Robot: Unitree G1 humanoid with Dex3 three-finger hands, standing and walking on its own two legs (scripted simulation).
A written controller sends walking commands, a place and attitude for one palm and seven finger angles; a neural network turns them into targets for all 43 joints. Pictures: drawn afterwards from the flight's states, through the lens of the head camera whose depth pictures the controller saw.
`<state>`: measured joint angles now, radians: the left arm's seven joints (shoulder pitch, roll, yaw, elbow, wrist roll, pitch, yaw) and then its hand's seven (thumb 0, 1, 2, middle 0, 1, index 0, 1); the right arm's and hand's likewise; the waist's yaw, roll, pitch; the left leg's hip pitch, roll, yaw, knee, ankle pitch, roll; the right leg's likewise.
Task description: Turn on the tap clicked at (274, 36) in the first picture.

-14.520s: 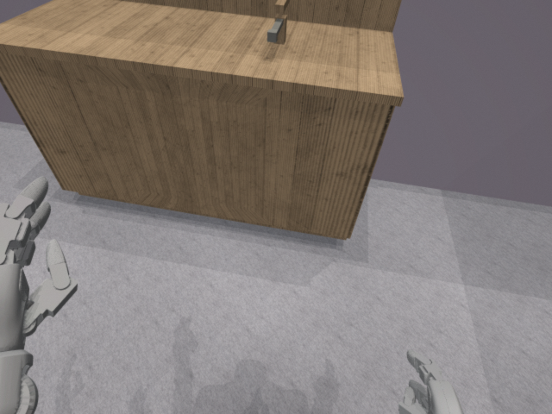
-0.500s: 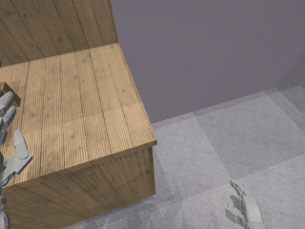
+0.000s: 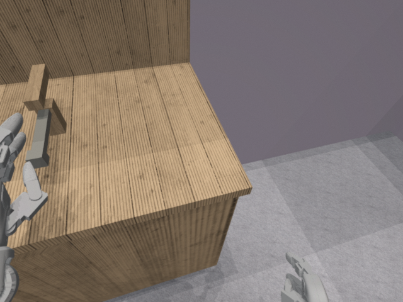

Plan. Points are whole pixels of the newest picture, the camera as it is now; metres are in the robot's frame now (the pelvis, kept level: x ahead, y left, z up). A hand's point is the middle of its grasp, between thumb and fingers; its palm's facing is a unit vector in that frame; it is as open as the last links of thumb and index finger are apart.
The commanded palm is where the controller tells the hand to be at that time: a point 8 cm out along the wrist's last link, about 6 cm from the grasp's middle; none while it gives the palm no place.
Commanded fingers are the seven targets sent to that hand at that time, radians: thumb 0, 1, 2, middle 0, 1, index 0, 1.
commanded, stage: come to a stop and stand still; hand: left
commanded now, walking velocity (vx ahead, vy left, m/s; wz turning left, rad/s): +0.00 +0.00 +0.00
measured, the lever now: (37, 158) +0.33 +0.35 +0.09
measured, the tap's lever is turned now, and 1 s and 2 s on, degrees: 0 0 0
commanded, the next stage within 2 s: look again from close up in 0.32 s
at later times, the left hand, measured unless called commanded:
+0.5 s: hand (20, 176) +0.24 +0.28 +0.18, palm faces +0.49 -0.76 -0.44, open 7.4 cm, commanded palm +0.16 +0.27 +0.17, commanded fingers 0.00 0.90 0.90 -0.20 -0.30 -0.20 -0.30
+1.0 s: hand (15, 159) +0.24 +0.27 +0.22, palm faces +0.53 -0.76 -0.37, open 7.4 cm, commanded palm +0.15 +0.27 +0.17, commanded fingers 0.00 0.90 0.90 -0.20 -0.30 -0.20 -0.30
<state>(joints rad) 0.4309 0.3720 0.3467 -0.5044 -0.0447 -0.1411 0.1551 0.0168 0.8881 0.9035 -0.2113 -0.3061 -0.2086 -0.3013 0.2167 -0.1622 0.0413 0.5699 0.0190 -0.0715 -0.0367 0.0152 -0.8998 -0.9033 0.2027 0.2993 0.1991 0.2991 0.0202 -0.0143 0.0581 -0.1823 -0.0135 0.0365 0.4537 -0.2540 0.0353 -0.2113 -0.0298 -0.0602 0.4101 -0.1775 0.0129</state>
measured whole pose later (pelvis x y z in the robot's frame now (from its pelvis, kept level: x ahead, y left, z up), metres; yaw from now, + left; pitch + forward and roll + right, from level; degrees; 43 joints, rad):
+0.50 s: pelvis +0.00 -0.01 +0.00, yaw +0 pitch -1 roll -1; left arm 0.21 0.47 0.43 -0.34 -0.01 -0.21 0.10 0.02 0.88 0.90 -0.22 -0.31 -0.21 -0.30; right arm 0.20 -0.19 0.01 0.60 0.01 -0.12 -0.03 0.01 -0.90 -0.90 0.20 0.30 0.20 0.30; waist 0.08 -0.02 0.08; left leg -0.21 0.00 0.03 0.49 -0.26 0.02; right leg -0.24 -0.02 -0.07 0.44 -0.19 0.00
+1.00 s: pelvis -0.01 -0.01 -0.01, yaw +0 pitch -1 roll +0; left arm 0.12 0.48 0.46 -0.32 -0.03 -0.30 0.12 0.02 0.88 0.90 -0.21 -0.31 -0.21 -0.30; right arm 0.25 -0.23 0.04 0.57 0.00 -0.17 -0.01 0.02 -0.90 -0.90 0.20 0.30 0.20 0.30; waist 0.05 -0.01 0.06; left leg -0.26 0.00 0.03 0.57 -0.30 0.02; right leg -0.29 -0.02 -0.06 0.53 -0.20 -0.01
